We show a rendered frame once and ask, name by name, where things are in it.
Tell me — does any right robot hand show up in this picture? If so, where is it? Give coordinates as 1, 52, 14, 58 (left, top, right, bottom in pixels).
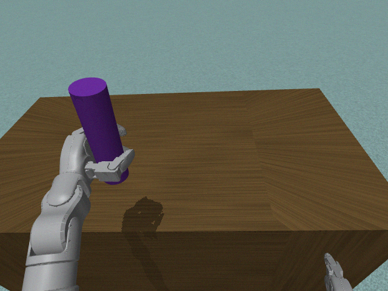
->
324, 253, 353, 291

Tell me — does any can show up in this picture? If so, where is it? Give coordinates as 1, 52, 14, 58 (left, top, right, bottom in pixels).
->
68, 78, 129, 185

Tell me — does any left robot arm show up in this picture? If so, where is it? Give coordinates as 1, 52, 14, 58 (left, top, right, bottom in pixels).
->
22, 172, 92, 291

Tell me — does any left robot hand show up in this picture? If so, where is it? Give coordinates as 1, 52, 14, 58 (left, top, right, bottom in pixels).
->
59, 124, 135, 184

